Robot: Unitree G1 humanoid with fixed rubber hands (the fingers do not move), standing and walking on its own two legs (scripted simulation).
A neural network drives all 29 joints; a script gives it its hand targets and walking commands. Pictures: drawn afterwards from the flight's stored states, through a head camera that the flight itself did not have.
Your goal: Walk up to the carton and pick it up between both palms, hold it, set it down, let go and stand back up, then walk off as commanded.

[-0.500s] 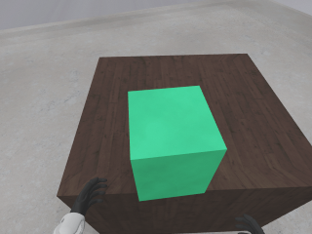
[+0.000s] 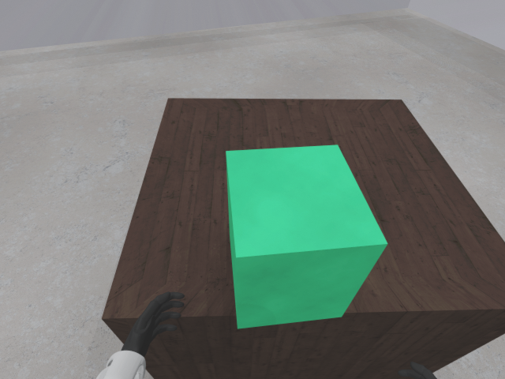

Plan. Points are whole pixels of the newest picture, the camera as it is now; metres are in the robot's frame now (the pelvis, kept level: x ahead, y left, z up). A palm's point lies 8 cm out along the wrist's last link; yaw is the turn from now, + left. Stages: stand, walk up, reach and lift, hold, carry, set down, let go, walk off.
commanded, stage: stand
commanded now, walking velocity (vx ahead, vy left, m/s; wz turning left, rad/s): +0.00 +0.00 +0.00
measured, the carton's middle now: (286, 238) +0.36 -0.02 +0.02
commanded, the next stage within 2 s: walk off in 0.30 s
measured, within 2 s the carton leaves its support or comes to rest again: neither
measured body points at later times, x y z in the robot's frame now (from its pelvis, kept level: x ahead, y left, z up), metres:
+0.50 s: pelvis +0.00 +0.01 +0.00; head -0.01 +0.03 +0.45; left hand +0.21 +0.21 -0.04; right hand +0.13 -0.26 -0.09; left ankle +0.05 +0.10 -0.74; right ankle -0.03 -0.10 -0.74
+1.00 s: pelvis -0.08 +0.00 -0.03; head -0.05 +0.01 +0.42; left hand +0.00 +0.31 -0.13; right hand +0.04 -0.29 -0.13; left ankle +0.05 +0.10 -0.74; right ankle -0.09 -0.09 -0.74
